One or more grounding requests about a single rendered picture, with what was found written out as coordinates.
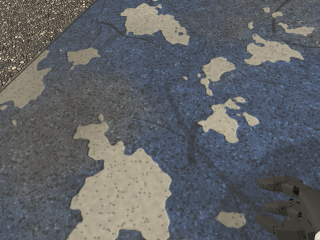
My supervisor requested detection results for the robot right hand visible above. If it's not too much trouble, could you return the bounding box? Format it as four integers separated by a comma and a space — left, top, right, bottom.
255, 174, 320, 240

